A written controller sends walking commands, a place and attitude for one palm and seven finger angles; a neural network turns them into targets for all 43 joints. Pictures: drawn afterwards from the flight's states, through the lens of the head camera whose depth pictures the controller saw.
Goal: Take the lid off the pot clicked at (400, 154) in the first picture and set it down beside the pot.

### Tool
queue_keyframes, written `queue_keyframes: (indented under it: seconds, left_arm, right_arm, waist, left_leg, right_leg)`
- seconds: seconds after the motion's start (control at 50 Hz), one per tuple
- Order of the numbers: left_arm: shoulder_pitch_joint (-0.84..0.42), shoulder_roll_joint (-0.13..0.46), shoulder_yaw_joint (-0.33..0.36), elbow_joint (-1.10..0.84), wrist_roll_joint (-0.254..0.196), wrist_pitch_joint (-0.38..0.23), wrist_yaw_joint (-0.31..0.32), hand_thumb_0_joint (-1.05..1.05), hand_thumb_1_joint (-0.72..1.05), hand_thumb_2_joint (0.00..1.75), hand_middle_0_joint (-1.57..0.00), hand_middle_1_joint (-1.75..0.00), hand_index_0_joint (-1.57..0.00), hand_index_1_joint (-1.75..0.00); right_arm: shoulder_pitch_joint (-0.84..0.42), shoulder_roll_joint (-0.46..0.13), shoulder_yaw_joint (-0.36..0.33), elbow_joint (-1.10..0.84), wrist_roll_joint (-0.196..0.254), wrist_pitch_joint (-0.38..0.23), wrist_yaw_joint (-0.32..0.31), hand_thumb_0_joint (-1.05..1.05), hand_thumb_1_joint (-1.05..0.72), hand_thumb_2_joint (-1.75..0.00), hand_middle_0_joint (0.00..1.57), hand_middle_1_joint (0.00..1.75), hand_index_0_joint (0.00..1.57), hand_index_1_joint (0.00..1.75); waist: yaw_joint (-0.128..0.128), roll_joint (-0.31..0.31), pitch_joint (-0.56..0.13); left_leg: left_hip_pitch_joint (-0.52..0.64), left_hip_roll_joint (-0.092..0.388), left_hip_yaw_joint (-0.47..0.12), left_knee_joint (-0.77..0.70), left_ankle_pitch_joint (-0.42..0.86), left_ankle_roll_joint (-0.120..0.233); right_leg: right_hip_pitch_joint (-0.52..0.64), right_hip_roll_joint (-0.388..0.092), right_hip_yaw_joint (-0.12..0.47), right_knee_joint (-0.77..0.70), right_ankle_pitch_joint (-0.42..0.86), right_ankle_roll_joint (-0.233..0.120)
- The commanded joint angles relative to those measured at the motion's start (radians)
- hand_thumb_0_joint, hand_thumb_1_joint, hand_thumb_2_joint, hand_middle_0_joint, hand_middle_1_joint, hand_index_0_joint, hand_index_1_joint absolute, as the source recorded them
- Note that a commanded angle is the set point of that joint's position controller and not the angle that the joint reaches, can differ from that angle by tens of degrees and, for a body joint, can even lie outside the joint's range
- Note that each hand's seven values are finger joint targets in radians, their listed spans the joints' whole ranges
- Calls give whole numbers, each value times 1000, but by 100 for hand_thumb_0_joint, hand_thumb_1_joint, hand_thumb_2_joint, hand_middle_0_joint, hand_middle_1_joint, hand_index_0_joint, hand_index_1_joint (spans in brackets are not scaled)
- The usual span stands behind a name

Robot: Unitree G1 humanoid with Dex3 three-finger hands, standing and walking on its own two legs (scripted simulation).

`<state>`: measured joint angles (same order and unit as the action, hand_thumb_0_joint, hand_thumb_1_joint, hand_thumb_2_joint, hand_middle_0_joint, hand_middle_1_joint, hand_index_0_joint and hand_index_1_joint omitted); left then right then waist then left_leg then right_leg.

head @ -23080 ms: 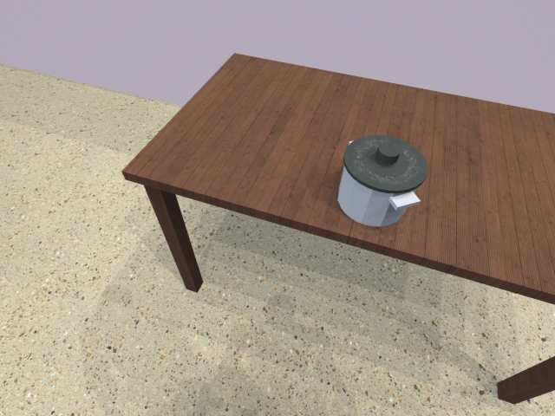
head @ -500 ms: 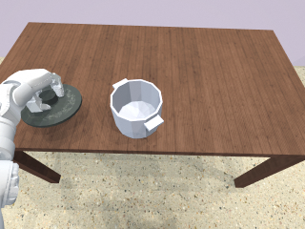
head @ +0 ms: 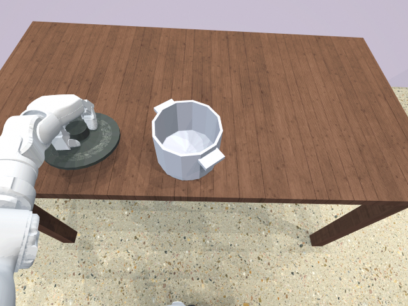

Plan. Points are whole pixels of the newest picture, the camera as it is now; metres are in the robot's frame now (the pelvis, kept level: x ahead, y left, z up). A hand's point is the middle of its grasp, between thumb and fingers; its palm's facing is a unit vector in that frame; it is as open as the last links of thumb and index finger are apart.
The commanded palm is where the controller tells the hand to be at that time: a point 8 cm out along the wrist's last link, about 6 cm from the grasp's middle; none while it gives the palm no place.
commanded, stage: lower the lid onto the table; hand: left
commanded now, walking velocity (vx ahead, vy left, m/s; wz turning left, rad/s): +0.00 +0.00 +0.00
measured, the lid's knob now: (77, 130) +0.47 +0.28 +0.01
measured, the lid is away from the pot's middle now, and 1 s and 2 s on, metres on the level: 0.24 0.24 0.23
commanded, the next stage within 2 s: open the fingers wide in 0.88 s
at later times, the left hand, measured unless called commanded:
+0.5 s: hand (67, 147) +0.43 +0.29 +0.01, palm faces -0.47 -0.08 -0.88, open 7.5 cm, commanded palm +0.46 +0.28 +0.07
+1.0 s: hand (79, 153) +0.43 +0.28 -0.02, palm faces -0.45 -0.08 -0.89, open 7.5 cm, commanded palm +0.44 +0.27 +0.04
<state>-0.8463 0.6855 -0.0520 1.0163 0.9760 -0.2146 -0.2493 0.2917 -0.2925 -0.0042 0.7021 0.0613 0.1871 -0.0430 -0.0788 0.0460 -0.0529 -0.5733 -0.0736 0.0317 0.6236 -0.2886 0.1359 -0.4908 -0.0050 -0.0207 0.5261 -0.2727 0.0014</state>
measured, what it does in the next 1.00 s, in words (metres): stands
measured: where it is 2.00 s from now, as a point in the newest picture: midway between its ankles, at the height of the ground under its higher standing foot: outside the picture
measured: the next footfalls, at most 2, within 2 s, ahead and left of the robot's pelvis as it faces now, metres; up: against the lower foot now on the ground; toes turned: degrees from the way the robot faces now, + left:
none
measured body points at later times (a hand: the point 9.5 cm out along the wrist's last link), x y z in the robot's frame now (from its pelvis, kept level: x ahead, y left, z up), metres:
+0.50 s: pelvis -0.01 +0.01 -0.01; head +0.09 +0.03 +0.43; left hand +0.45 +0.29 +0.06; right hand +0.01 -0.28 -0.12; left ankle +0.00 +0.02 -0.72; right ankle -0.02 -0.16 -0.72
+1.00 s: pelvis -0.02 +0.00 -0.02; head +0.09 +0.03 +0.42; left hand +0.45 +0.28 +0.03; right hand -0.01 -0.27 -0.14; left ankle +0.00 +0.02 -0.72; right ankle -0.02 -0.16 -0.72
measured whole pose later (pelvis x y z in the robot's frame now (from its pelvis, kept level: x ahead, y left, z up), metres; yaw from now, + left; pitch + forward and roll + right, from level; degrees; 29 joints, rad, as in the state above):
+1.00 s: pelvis -0.02 +0.00 -0.02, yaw -1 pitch +18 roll -6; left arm -0.85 0.66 -0.03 1.12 1.04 -0.19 -0.12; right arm 0.33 -0.28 0.00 0.70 0.05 0.18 -0.03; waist -0.11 0.05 -0.09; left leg -0.77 -0.05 0.03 0.80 -0.34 0.14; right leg -0.67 0.02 -0.02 0.68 -0.32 -0.01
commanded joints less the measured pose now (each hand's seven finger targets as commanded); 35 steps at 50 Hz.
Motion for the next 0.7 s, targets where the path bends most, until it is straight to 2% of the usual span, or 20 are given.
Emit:
queue_keyframes:
  seconds: [0.0,0.02,0.04,0.06,0.08,0.1,0.16,0.18,0.2,0.22,0.28,0.3,0.36,0.42,0.46,0.5,0.56,0.6,0.62,0.68]
  left_arm:
    - [-527,338,113,-226,-6,-2,84,0,69,95,-94,-104,-87,-100]
    - [-518,325,102,-196,-4,6,89,0,69,95,-94,-104,-87,-100]
    - [-501,351,127,-193,-1,7,96,0,69,95,-94,-104,-87,-100]
    - [-498,317,100,-180,-1,13,99,0,69,95,-94,-104,-87,-100]
    - [-498,314,102,-184,-3,14,102,0,69,95,-94,-104,-87,-100]
    - [-494,326,112,-191,1,10,103,0,69,95,-94,-104,-87,-100]
    - [-491,319,99,-142,5,23,109,0,69,95,-94,-104,-87,-100]
    - [-503,311,93,-155,5,24,109,0,69,95,-94,-104,-87,-100]
    - [-511,369,136,-192,12,12,112,0,69,95,-94,-104,-87,-100]
    - [-501,334,109,-168,14,14,112,0,69,95,-94,-104,-87,-100]
    - [-509,305,95,-201,8,4,110,0,69,95,-94,-104,-87,-100]
    - [-489,328,116,-198,5,-4,109,0,69,95,-94,-104,-87,-100]
    - [-443,319,109,-112,2,1,113,0,69,95,-94,-104,-87,-100]
    - [-509,284,68,-151,8,2,115,0,69,95,-94,-104,-87,-100]
    - [-504,323,99,-166,16,-5,120,0,69,95,-94,-104,-87,-100]
    - [-519,338,111,-222,14,-20,121,0,69,95,-94,-104,-87,-100]
    - [-506,283,81,-209,4,-18,124,0,69,95,-94,-104,-87,-100]
    - [-516,292,89,-215,5,-20,131,0,69,95,-94,-104,-87,-100]
    - [-509,275,81,-195,7,-12,137,0,69,95,-94,-104,-87,-100]
    - [-489,237,60,-163,9,2,151,0,69,95,-94,-104,-87,-100]
  right_arm:
    - [101,-182,-60,-55,-5,-23,-16,0,-90,-90,20,30,20,30]
    - [105,-180,-58,-49,-6,-23,-13,0,-90,-90,20,30,20,30]
    - [109,-181,-57,-54,-4,-22,-13,0,-90,-90,20,30,20,30]
    - [108,-178,-58,-54,-5,-21,-12,0,-90,-90,20,30,20,30]
    - [111,-178,-59,-53,-5,-24,-10,0,-90,-90,20,30,20,30]
    - [112,-180,-60,-55,-7,-26,-8,0,-90,-90,20,30,20,30]
    - [122,-184,-58,-49,-4,-22,-9,0,-90,-90,20,30,20,30]
    - [122,-182,-60,-52,-4,-24,-9,0,-90,-90,20,30,20,30]
    - [122,-188,-61,-57,-7,-28,-11,0,-90,-90,20,30,20,30]
    - [125,-181,-60,-57,-8,-27,-12,0,-90,-90,20,30,20,30]
    - [132,-178,-66,-50,-10,-28,-14,0,-90,-90,20,30,20,30]
    - [134,-181,-66,-52,-11,-31,-14,0,-90,-90,20,30,20,30]
    - [143,-181,-59,-45,-6,-27,-17,0,-90,-90,20,30,20,30]
    - [146,-188,-64,-36,-8,-28,-16,0,-90,-90,20,30,20,30]
    - [153,-190,-65,-35,-8,-32,-18,0,-90,-90,20,30,20,30]
    - [150,-188,-64,-42,-11,-33,-22,0,-90,-90,20,30,20,30]
    - [158,-183,-69,-32,-13,-29,-19,0,-90,-90,20,30,20,30]
    - [161,-189,-71,-25,-14,-29,-19,0,-90,-90,20,30,20,30]
    - [163,-186,-72,-24,-16,-25,-16,0,-90,-90,20,30,20,30]
    - [164,-186,-71,-22,-15,-20,-9,0,-90,-90,20,30,20,30]
  waist:
    - [-5,131,-467]
    - [-7,123,-453]
    - [-1,113,-467]
    - [-6,113,-462]
    - [-5,112,-466]
    - [0,119,-475]
    - [-12,75,-455]
    - [-12,79,-467]
    - [0,112,-492]
    - [-10,114,-485]
    - [-14,141,-499]
    - [-10,140,-492]
    - [-18,84,-435]
    - [-28,122,-431]
    - [-21,135,-455]
    - [-16,171,-509]
    - [-27,175,-502]
    - [-26,167,-496]
    - [-30,142,-488]
    - [-28,142,-469]
  left_leg:
    - [589,115,-187,-17,585,-127]
    - [572,116,-183,-16,578,-126]
    - [565,115,-186,-17,567,-127]
    - [554,114,-180,-15,549,-127]
    - [551,112,-177,-14,547,-125]
    - [558,114,-182,-9,593,-131]
    - [507,112,-169,-4,522,-121]
    - [513,111,-171,-6,507,-122]
    - [537,113,-179,-1,552,-136]
    - [538,113,-180,3,556,-131]
    - [580,123,-193,10,571,-141]
    - [580,124,-194,15,597,-136]
    - [495,115,-178,17,505,-126]
    - [512,121,-189,17,469,-128]
    - [520,121,-190,25,463,-137]
    - [564,120,-196,38,553,-146]
    - [577,130,-210,49,562,-146]
    - [586,138,-229,52,573,-157]
    - [577,139,-233,52,556,-152]
    - [536,133,-227,57,526,-158]
  right_leg:
    - [-153,46,-37,-16,138,-60]
    - [-153,48,-41,-14,133,-59]
    - [-145,49,-38,-11,133,-59]
    - [-149,48,-39,-8,132,-59]
    - [-146,49,-38,-9,140,-59]
    - [-142,48,-37,-4,155,-61]
    - [-143,50,-37,1,146,-57]
    - [-145,51,-36,0,141,-56]
    - [-142,48,-33,7,151,-60]
    - [-151,52,-36,8,144,-58]
    - [-187,53,-39,9,123,-57]
    - [-192,51,-36,10,129,-58]
    - [-191,55,-41,15,113,-57]
    - [-237,53,-38,19,86,-57]
    - [-240,55,-41,27,81,-61]
    - [-235,55,-37,38,113,-64]
    - [-273,57,-41,44,89,-58]
    - [-306,56,-40,56,78,-59]
    - [-311,58,-41,58,63,-56]
    - [-320,60,-43,65,68,-60]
